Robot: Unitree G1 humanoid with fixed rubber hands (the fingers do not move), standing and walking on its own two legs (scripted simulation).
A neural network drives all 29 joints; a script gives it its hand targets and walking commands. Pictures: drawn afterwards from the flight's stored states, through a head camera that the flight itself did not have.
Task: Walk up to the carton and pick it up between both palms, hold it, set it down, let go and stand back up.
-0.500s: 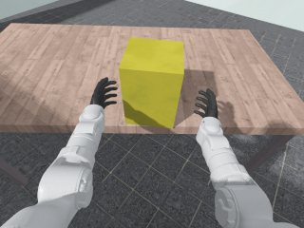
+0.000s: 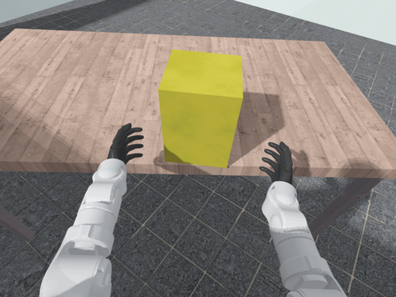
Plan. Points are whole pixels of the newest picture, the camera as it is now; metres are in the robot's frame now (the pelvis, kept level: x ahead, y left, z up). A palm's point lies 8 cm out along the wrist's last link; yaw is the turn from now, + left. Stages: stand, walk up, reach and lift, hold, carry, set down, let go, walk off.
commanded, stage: set down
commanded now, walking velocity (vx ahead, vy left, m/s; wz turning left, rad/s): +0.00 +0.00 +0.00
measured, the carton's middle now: (200, 111) +0.54 -0.03 +0.06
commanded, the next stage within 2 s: none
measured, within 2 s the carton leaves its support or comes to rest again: neither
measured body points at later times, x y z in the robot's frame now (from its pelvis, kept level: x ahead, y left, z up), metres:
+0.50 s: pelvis +0.05 +0.00 +0.00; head +0.07 +0.02 +0.45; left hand +0.35 +0.20 +0.04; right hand +0.28 -0.19 +0.06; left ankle +0.07 +0.10 -0.73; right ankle +0.08 -0.10 -0.73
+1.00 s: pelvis +0.04 +0.00 +0.00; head +0.02 +0.02 +0.45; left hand +0.31 +0.21 +0.04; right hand +0.24 -0.19 +0.06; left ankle +0.07 +0.10 -0.73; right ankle +0.08 -0.10 -0.73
